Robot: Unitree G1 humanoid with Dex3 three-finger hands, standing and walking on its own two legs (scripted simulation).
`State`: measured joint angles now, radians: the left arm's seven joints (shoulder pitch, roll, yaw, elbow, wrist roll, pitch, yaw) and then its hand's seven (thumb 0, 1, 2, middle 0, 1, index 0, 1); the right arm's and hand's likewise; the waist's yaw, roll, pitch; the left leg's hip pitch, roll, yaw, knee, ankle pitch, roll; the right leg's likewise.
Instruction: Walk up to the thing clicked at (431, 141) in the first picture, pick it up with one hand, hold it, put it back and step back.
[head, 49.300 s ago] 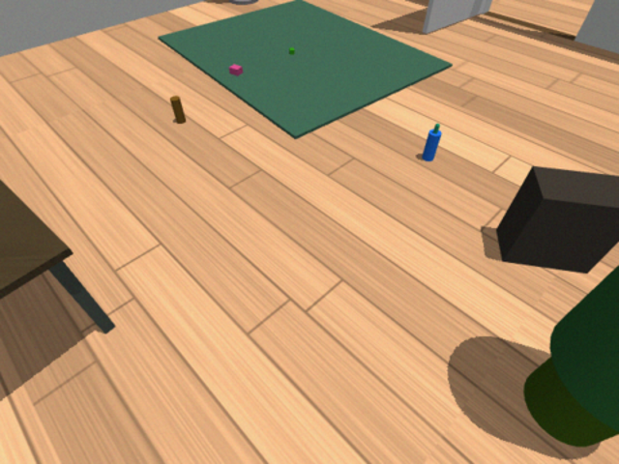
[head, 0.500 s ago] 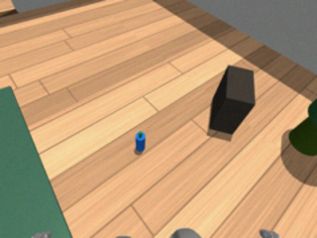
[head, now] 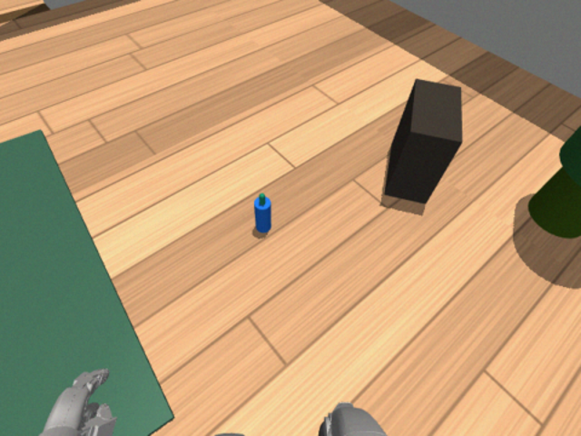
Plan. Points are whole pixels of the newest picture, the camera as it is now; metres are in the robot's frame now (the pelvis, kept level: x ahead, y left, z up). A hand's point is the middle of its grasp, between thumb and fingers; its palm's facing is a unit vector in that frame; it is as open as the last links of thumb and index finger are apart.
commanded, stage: step back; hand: left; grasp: from the side
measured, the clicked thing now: (262, 211) +0.91 +0.10 -0.64
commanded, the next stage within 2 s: stand in 1.50 s
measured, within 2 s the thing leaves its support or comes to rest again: neither
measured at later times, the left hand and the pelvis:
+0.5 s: hand out of the picture -0.09 +0.22 -0.13, palm faces -0.06 -0.91 -0.41, open 7.4 cm; pelvis -0.15 -0.05 +0.01, yaw -5 degrees
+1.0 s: hand out of the picture -0.07 +0.21 -0.13, palm faces -0.01 -0.92 -0.40, open 7.4 cm; pelvis -0.16 -0.07 +0.01, yaw +0 degrees
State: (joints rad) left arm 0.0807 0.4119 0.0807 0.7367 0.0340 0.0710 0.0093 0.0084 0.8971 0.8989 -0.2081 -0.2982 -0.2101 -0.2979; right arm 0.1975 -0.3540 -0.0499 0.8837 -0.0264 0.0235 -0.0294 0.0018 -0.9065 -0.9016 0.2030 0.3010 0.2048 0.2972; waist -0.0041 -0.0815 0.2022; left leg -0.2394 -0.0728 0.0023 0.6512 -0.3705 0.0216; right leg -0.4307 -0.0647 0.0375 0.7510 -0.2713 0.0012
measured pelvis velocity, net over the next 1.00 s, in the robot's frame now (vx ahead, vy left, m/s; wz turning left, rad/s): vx -0.16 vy -0.07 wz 0.01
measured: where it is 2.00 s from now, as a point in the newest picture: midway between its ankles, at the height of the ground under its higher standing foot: outside the picture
